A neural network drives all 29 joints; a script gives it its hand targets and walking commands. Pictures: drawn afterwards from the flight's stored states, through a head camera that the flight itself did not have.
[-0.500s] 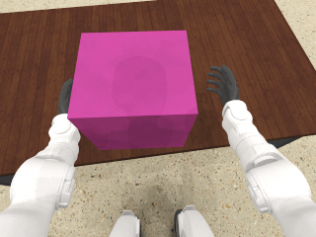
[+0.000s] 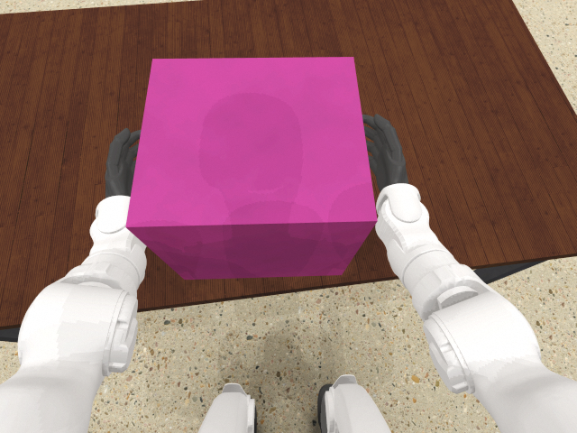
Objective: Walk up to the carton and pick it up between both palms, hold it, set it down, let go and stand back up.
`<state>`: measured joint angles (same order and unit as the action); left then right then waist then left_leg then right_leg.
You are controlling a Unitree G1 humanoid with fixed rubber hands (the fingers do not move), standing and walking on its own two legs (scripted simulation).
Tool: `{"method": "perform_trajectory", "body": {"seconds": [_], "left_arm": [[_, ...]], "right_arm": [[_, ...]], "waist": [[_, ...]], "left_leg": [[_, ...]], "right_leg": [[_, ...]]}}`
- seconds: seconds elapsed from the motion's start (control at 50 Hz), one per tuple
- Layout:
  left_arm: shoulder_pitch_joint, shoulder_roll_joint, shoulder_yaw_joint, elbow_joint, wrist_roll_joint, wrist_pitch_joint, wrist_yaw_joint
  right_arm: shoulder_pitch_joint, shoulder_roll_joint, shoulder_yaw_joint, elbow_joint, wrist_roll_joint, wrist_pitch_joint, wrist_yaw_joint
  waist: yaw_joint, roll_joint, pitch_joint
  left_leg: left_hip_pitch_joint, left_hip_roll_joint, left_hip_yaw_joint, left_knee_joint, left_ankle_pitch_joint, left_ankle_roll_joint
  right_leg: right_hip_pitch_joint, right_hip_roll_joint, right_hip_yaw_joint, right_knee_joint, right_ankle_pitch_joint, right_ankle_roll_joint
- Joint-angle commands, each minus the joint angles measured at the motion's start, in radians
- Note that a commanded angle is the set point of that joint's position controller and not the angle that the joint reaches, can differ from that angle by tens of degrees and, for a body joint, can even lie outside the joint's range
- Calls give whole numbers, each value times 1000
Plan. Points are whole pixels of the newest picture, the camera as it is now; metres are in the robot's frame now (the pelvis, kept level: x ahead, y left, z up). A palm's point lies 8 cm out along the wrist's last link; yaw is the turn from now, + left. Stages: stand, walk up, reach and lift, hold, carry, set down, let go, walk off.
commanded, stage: reach and lift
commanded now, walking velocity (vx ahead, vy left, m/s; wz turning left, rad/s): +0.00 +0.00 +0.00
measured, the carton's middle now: (259, 181) +0.47 +0.05 -0.02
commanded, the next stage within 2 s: none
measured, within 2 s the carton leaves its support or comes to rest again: neither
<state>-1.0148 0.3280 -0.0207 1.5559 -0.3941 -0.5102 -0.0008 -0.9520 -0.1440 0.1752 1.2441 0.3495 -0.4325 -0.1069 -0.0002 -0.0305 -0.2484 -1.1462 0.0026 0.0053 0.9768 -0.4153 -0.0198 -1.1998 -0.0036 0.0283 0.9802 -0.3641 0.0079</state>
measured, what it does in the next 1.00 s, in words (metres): stands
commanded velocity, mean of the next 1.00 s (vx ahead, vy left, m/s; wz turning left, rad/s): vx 0.00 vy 0.00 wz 0.00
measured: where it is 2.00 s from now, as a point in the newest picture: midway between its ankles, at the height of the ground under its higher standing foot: outside the picture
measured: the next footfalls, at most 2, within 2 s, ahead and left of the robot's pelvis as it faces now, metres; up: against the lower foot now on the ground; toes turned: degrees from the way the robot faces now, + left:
none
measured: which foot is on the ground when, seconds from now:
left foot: down 0.00-1.00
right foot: down 0.00-1.00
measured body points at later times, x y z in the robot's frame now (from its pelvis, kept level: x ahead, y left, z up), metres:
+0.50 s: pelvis -0.01 +0.00 +0.00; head +0.15 +0.00 +0.42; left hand +0.45 +0.23 +0.00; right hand +0.47 -0.13 +0.01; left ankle +0.00 +0.13 -0.66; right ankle +0.03 -0.12 -0.66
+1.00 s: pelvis -0.01 +0.00 +0.00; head +0.15 +0.00 +0.42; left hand +0.45 +0.22 +0.00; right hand +0.46 -0.13 +0.00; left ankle +0.00 +0.13 -0.66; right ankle +0.03 -0.12 -0.66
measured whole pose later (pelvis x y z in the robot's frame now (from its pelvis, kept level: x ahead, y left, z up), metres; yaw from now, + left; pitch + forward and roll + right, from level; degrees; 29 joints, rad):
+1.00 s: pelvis -0.01 +0.00 +0.00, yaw +0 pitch +33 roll +1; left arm -1.07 0.31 0.03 1.69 -0.29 -0.61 -0.04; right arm -0.98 -0.04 -0.24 1.31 -0.02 -0.46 -0.11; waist 0.00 -0.01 -0.25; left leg -1.15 0.00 0.01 0.98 -0.40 -0.02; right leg -1.20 0.00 0.03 0.97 -0.35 0.01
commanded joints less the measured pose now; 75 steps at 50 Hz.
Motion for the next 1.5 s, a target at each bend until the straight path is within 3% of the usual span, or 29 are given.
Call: {"method": "perform_trajectory", "body": {"seconds": [0.0,0.22,0.26,0.28,0.3,0.32,0.38,0.4,0.42,0.48,0.54,0.58,0.66,0.72,0.74,0.78,0.82,0.84,0.88,0.96,1.02,1.04,1.06,1.08,1.16,1.32,1.34,1.46,1.48], "left_arm": [[-438,-6,43,-220,125,-61,-12],[-540,29,-5,-167,77,-71,-4],[-511,3,6,-99,77,-71,-5],[-550,22,3,-121,85,-66,4],[-528,27,27,-87,66,-67,4],[-520,-10,-9,-70,65,-63,-7],[-561,-17,-12,-99,61,-79,-3],[-601,-7,-34,-140,66,-79,5],[-520,-22,3,-92,83,-78,3],[-562,-71,-36,-116,65,-83,1],[-558,-77,9,-142,125,-91,-3],[-532,-82,23,-112,114,-95,-6],[-517,-152,-1,-114,148,-115,-20],[-547,-153,57,-52,197,-117,-31],[-535,-203,60,-50,232,-111,-44],[-552,-304,73,-52,269,-128,-66],[-628,-473,4,-65,288,-139,-99],[-572,-504,37,-29,310,-148,-114],[-571,-656,-2,-26,353,-160,-129],[-589,-667,5,-10,356,-189,-126],[-559,-649,82,26,397,-196,-126],[-555,-668,23,1,373,-206,-120],[-551,-676,33,16,382,-209,-122],[-566,-680,18,16,359,-207,-120],[-546,-710,27,-10,373,-238,-113],[-559,-738,-11,-53,385,-271,-103],[-499,-749,1,-39,394,-281,-98],[-444,-749,22,3,396,-287,-79],[-461,-747,16,24,398,-283,-77]], "right_arm": [[-408,-72,-168,-86,-153,-86,-5],[-510,-85,-214,-124,-172,-52,-3],[-522,-45,-184,-150,-167,-43,6],[-497,-88,-240,-60,-186,-31,5],[-514,-40,-181,-130,-166,-23,10],[-506,-20,-193,-92,-186,-18,4],[-550,-4,-219,-127,-209,-17,4],[-532,-36,-260,-87,-222,-15,3],[-503,12,-218,-90,-221,-9,3],[-531,19,-263,-118,-261,-24,6],[-510,36,-277,-106,-274,-41,8],[-513,68,-258,-105,-283,-31,11],[-504,118,-275,-89,-333,-57,27],[-518,166,-300,-62,-366,-47,41],[-509,210,-311,-53,-396,-46,46],[-544,317,-299,-91,-437,-61,75],[-547,449,-337,-58,-508,-74,111],[-529,527,-299,-62,-541,-74,127],[-516,631,-308,-34,-597,-92,157],[-452,624,-361,64,-661,-91,173],[-434,631,-376,104,-703,-93,186],[-449,617,-371,80,-692,-118,182],[-443,624,-345,82,-703,-127,182],[-466,603,-381,83,-711,-129,184],[-431,642,-325,128,-709,-168,190],[-400,600,-337,194,-746,-253,195],[-404,608,-293,185,-733,-267,200],[-421,579,-286,225,-730,-310,216],[-417,557,-316,262,-738,-309,214]], "waist": [[27,189,-1034],[-1,129,-999],[40,108,-971],[-18,140,-915],[52,87,-922],[-5,59,-903],[5,72,-957],[-36,112,-960],[23,88,-946],[-19,96,-967],[2,136,-986],[14,75,-960],[-15,137,-991],[24,107,-921],[2,83,-883],[33,94,-941],[-27,136,-918],[32,80,-874],[7,131,-848],[-28,133,-788],[7,139,-710],[-28,158,-808],[4,152,-823],[-37,115,-800],[18,148,-838],[-30,169,-825],[11,153,-835],[62,171,-835],[31,140,-790]], "left_leg": [[430,10,29,23,799,-100],[343,-2,36,-21,553,-55],[320,-12,40,-31,522,-46],[346,-6,36,-53,473,-50],[288,-10,54,-46,467,-35],[274,-11,44,-41,457,-29],[238,-21,58,-57,410,-26],[267,-17,42,-45,400,-34],[279,-13,47,-36,453,-34],[301,-9,36,-17,495,-45],[352,-10,36,-16,562,-50],[291,-15,40,-26,516,-38],[360,-9,30,-14,584,-53],[292,-19,45,-43,534,-31],[283,-21,46,-55,504,-27],[293,-27,53,-60,523,-25],[363,-24,33,-66,523,-36],[306,-31,53,-74,498,-17],[369,-32,38,-78,520,-28],[371,-29,51,-85,482,-21],[377,-30,61,-78,481,-26],[420,-27,53,-73,508,-33],[425,-23,53,-71,523,-28],[440,-19,50,-73,523,-34],[503,-14,49,-59,644,-47],[625,0,54,-59,691,-62],[589,-8,74,-42,727,-64],[717,28,29,-36,841,-77],[693,22,37,-49,794,-76]], "right_leg": [[485,37,-87,-44,673,3],[497,29,-89,-64,509,-2],[496,25,-98,-63,481,-3],[458,24,-104,-89,394,-12],[515,23,-87,-71,421,-7],[513,20,-90,-58,470,0],[541,19,-94,-63,413,-2],[501,17,-96,-68,380,-10],[513,23,-95,-59,421,-11],[460,28,-110,-53,433,-9],[467,30,-104,-72,470,-12],[535,25,-94,-59,494,-2],[492,28,-112,-55,502,-6],[535,12,-102,-60,477,-5],[551,11,-94,-78,474,-8],[572,15,-103,-69,502,-1],[533,22,-121,-97,450,-12],[583,18,-111,-95,430,-12],[587,23,-129,-109,447,-18],[598,27,-129,-119,437,-12],[584,27,-133,-124,404,-9],[589,29,-136,-116,462,-8],[606,35,-138,-118,468,-5],[574,44,-149,-129,461,3],[560,48,-153,-124,508,2],[447,60,-175,-186,483,7],[484,72,-174,-165,535,1],[292,77,-189,-202,452,10],[338,82,-198,-206,443,6]]}}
